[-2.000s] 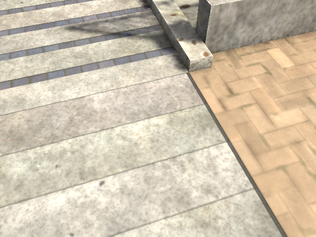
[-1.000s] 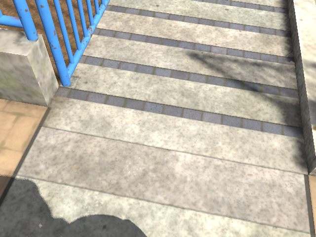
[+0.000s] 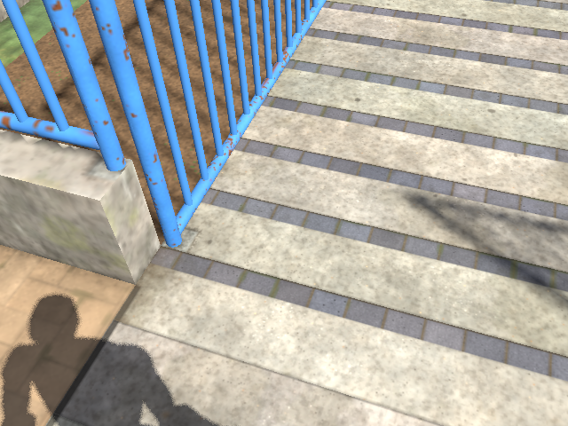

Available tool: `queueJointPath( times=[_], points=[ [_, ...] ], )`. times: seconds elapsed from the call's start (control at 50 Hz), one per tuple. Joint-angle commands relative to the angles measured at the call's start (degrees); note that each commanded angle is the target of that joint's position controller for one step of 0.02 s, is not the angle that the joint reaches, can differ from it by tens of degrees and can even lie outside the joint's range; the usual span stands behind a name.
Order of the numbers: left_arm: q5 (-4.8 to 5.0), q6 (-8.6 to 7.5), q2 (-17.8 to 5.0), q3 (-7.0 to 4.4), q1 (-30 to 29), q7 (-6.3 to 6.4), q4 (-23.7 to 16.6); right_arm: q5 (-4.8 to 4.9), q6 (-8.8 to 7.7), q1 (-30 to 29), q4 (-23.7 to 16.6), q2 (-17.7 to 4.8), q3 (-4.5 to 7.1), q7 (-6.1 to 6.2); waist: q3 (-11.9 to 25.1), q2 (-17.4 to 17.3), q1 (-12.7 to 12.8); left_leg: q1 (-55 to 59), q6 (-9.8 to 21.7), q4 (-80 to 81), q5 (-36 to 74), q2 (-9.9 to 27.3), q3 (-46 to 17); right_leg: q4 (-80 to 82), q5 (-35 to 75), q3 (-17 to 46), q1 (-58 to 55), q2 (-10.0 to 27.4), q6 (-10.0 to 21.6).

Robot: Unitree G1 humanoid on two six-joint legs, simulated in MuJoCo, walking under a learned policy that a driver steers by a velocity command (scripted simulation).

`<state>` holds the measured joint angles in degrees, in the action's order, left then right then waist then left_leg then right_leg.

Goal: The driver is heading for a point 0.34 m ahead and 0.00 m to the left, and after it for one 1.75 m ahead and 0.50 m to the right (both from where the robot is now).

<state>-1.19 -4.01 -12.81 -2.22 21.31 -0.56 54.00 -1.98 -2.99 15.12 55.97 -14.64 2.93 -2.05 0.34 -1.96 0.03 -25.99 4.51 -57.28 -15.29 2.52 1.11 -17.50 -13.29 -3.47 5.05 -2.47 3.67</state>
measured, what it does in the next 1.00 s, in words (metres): walks ahead, turning right: left foot, then right foot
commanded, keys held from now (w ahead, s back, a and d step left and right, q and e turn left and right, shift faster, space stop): w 0.20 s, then w+e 0.80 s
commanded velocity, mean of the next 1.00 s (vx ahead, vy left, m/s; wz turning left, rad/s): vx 0.49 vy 0.00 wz -0.34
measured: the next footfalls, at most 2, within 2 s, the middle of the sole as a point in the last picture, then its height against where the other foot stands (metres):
left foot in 0.30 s outside the picture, level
right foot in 0.86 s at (355, 404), level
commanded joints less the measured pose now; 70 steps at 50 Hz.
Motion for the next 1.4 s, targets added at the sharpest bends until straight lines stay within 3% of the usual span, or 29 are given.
queueJointPath(
  times=[0.02, 0.12, 0.2, 0.24, 0.28, 0.3, 0.32, 0.34, 0.36, 0.38, 0.42, 0.54, 0.72, 0.76, 0.8, 0.84, 0.86, 0.88, 0.9, 0.92, 0.96, 0.98, 1.0, 1.06, 1.18, 1.28, 1.34, 1.38, 1.4],
  points=[
    [0.49, -1.51, -6.46, -1.05, 3.99, 0.29, -0.19, -0.32, -0.12, -4.35, -3.91, -2.56, 0.28, -0.57, -5.09, 6.28, 0.37, -14.98, -1.71, -0.28, 4.84, 2.61, 0.34, 10.71, 12.46, 12.61, -6.37, 14.71, 7.01],
    [0.43, -1.66, -6.07, -0.59, 6.3, 0.49, 1.92, 0.23, 0.12, -15.99, -8.57, -0.38, -1.08, -0.76, -7.1, 7.0, 2.05, -11.51, -3.17, 15.22, 11.41, 0.96, 3.46, 10.52, 22.79, 6.59, -3.16, 12.7, 7.15],
    [0.42, -1.69, -7.33, -0.83, 6.67, 0.81, 3.24, 0.54, 0.17, -18.17, -10.11, -1.71, -0.94, -0.34, -7.41, 7.01, 1.45, -4.69, -0.58, 22.94, 12.8, -0.67, 4.11, 9.5, 29.11, 5.97, -5.05, 15.03, 6.48],
    [0.29, -1.49, -7.88, -0.9, 5.35, 1.05, 3.47, 0.43, -0.24, -14.33, -9.42, -3.06, -0.22, 0.34, -5.36, 6.56, -0.92, 1.27, 1.07, 24.75, 9.5, -2.55, 3.82, 2.83, 42.34, 6.12, -7.37, 15.43, 5.39],
    [0.23, -0.98, -8.36, -0.98, 3.77, 0.99, 3.26, 0.02, -1.27, 1.14, -4.56, -5.58, 1.23, 1.47, 3.0, 4.64, -7.29, 19.82, 3.02, 29.77, 8.96, -4.5, 3.95, -15.93, 45.79, 4.47, -4.0, 12.15, 3.69],
    [0.58, -0.97, -6.13, -0.29, 4.51, 0.75, 1.82, -1.42, -1.79, 10.36, -3.08, -10.21, 2.54, 2.45, 9.9, -0.41, -9.76, 34.05, 5.18, 31.67, -0.44, 7.06, -8.11, -32.25, 27.23, 2.89, 7.08, 8.92, 2.89],
    [2.53, -0.59, 1.57, 1.13, 12.85, 0.53, 1.09, -2.19, -1.55, 11.75, -3.31, -15.21, 3.6, 2.42, 17.33, -13.25, -5.05, 47.26, 11.58, 38.35, -8.08, 24.23, -35.77, -52.6, -16.37, 0.83, 26.17, -0.56, 0.94],
    [1.01, 0.02, -5.93, -0.75, 8.63, 0.96, 1.99, 0.12, -0.87, 7.42, -4.25, -11.51, 3.12, 2.06, 13.6, -3.62, -5.48, 39.71, 10.54, 43.4, -16.06, 22.0, -39.11, -56.84, -14.24, 6.95, 29.41, 1.67, 2.05],
    [0.89, 0.01, -6.51, -1.3, 3.7, 0.61, 0.51, 0.6, -0.96, 0.76, -5.3, -7.69, 1.97, 2.05, 4.62, -1.7, -2.97, 30.63, 8.38, 45.08, -16.01, 19.58, -28.96, -55.32, -8.08, 7.2, 30.14, 4.61, 2.46],
    [0.88, -0.06, -5.09, -1.11, 1.92, 0.28, 0.26, 0.66, -1.48, -2.43, -5.63, -4.87, 1.26, 1.87, 0.7, -0.88, -1.73, 23.81, 6.83, 47.36, -8.78, 17.14, -21.9, -52.63, -4.51, 6.82, 28.27, 6.53, 2.42],
    [-0.79, 1.3, -3.62, -1.28, 2.63, -0.46, 0.69, 1.07, -2.34, -2.85, -4.51, -3.0, 0.63, 2.56, -2.05, -2.37, 0.91, 16.74, 3.87, 49.27, 0.38, 13.4, -11.51, -49.19, -2.72, 6.72, 24.22, 8.44, 1.41],
    [-0.4, 3.72, -2.21, -1.67, -5.56, -1.89, -2.54, 0.98, -4.11, 2.66, -2.63, -3.28, 0.8, 2.43, -3.96, -1.41, 1.22, 18.16, 3.66, 51.49, 10.85, 11.67, 0.98, -45.19, 6.59, 4.92, 32.28, 9.61, -0.12],
    [-1.22, 3.25, -1.42, -0.55, -22.94, -3.34, -9.54, 0.87, -3.26, 10.64, 0.09, -4.42, 0.82, 3.75, -7.32, -0.75, -2.89, 29.68, 2.0, 48.45, 28.41, 12.46, 10.93, -21.79, 12.85, -2.88, 34.66, 6.84, 0.64],
    [-1.02, 3.15, -1.18, -0.44, -23.48, -3.23, -10.38, 0.93, -2.71, 11.36, 0.56, -5.04, 0.95, 4.32, -6.56, -1.34, -2.41, 33.21, 1.87, 44.9, 37.09, 12.91, 12.71, -18.69, 9.24, -4.93, 32.25, 4.89, 2.23],
    [-0.8, 3.2, -2.37, -1.01, -19.83, -2.85, -9.49, 0.59, -2.05, 10.52, 0.49, -6.3, 1.23, 4.45, -3.8, -3.54, -0.21, 34.55, 1.57, 37.18, 56.51, 12.95, 14.82, -18.77, 3.77, -7.31, 25.19, 0.93, 5.06],
    [-0.95, 2.82, -4.91, -2.35, -10.28, -2.18, -6.98, 0.56, -1.01, 9.21, -0.27, -8.28, 1.85, 4.22, 1.68, -4.29, 3.97, 33.27, 1.93, 21.52, 61.99, 13.47, 14.97, -16.62, -1.76, -7.18, 14.36, -2.68, 8.14],
    [-1.48, 2.29, -6.97, -3.55, -1.84, -1.48, -4.36, 0.86, -0.67, 8.14, -1.07, -8.57, 1.97, 3.78, 5.95, -1.76, 8.11, 26.85, 0.58, 7.79, 52.54, 12.57, 15.65, -10.81, 0.19, -4.79, 2.35, -3.03, 10.13],
    [-2.17, 2.27, -12.97, -5.44, 3.04, -0.57, -3.54, 1.52, -0.87, 8.44, -3.59, -5.01, 1.23, 3.27, 11.19, 5.8, 8.97, 8.76, -1.74, -11.07, 22.25, 8.64, 15.26, -9.0, -6.61, 13.64, -13.8, 10.35, 14.8],
    [-0.97, 2.95, -17.62, -6.4, 0.22, -0.55, -5.0, 1.72, -1.65, 6.2, -8.1, -3.45, 1.26, 2.32, 13.91, 13.56, 5.48, -11.89, -4.61, -28.22, -16.31, -4.36, 6.68, -0.86, -1.51, 44.85, -23.16, 22.5, 22.65],
    [0.1, 3.52, -16.17, -6.0, 0.46, -0.19, -4.7, 1.19, -2.41, -1.0, -9.72, -5.87, 1.49, 2.01, 9.2, 4.0, 6.95, -18.03, -4.05, -27.64, -10.73, -0.6, -2.3, 1.62, 2.45, 39.19, -20.22, 21.36, 20.98],
    [0.48, 2.92, -10.45, -4.55, -5.11, 0.36, -4.59, 1.6, -3.36, 0.05, -9.09, -4.75, 1.1, 2.02, -0.56, -1.04, 1.73, -14.36, -3.72, -16.87, -3.08, 3.81, -2.49, 3.1, 13.8, 26.36, -6.37, 16.97, 15.81],
    [1.09, 2.5, -8.31, -3.87, -7.78, 0.56, -4.93, 0.36, -2.31, 0.14, -8.83, -4.71, 1.22, 2.08, -1.67, -2.16, -0.33, -10.85, -4.1, -13.66, -2.01, 4.74, -2.61, 3.76, 17.03, 21.2, -2.17, 12.55, 12.65],
    [1.19, 1.87, -8.46, -3.64, -8.13, 0.72, -5.39, -0.44, -1.14, 3.07, -8.81, -3.81, 0.96, 1.88, -0.27, 1.56, -1.74, -7.39, -5.13, -11.56, -1.92, 4.9, -2.69, 4.09, 21.79, 19.55, 0.47, 12.54, 13.74],
    [1.42, 0.33, -9.65, -3.73, -5.22, 0.49, -4.71, -0.91, 0.84, 0.34, -10.18, -3.3, 0.83, 1.39, -0.85, 1.42, -1.97, -7.35, -7.42, -5.94, -0.38, 4.77, -1.29, 4.89, 25.31, 16.9, 3.63, 9.46, 13.4],
    [1.15, -0.05, -9.04, -3.06, 2.58, 0.37, -3.0, -0.31, 0.94, -12.1, -14.51, -2.67, -0.09, 0.5, -2.45, 5.14, 3.01, -11.89, -6.66, 11.51, 13.6, 3.61, 0.76, 5.72, 29.68, 14.49, -2.13, 8.02, 8.79],
    [0.31, -0.14, -9.66, -2.55, 6.02, 1.12, -1.75, 0.3, 0.07, -19.35, -17.36, -3.31, -0.62, 0.09, -4.1, 5.75, 5.45, -11.36, -3.69, 21.64, 15.59, 1.09, 1.65, 4.67, 31.68, 15.56, -9.42, 10.95, 8.17],
    [-0.05, -0.45, -11.35, -2.68, 2.99, 1.67, -1.87, 0.45, -0.46, -13.17, -16.16, -5.3, 0.12, 0.5, -3.09, 6.6, 1.2, -1.16, -0.63, 26.16, 9.48, -1.8, 1.68, -0.3, 44.07, 14.61, -10.02, 12.31, 6.08],
    [-0.28, -0.53, -12.05, -2.75, 1.29, 1.37, -1.77, 0.42, -1.15, 1.7, -11.48, -7.45, 1.34, 1.75, 4.4, 4.5, -5.69, 16.5, 1.8, 30.72, 8.7, -4.1, 2.53, -17.47, 50.14, 11.48, -7.39, 9.05, 4.45],
    [0.03, -0.76, -9.44, -1.94, 2.16, 1.12, -3.11, -0.87, -1.57, 10.81, -10.02, -10.91, 2.24, 2.63, 11.17, -0.26, -8.58, 30.36, 4.43, 31.18, 3.14, 6.58, -8.83, -33.25, 33.53, 9.61, 2.35, 5.97, 3.69]
  ],
)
